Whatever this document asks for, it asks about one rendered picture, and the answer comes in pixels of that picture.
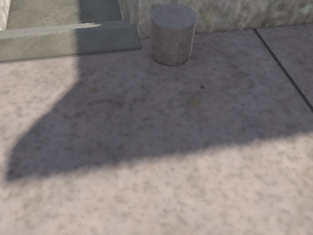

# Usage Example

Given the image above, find stairs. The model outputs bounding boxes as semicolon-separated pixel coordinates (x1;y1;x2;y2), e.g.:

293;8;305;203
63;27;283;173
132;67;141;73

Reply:
0;20;130;35

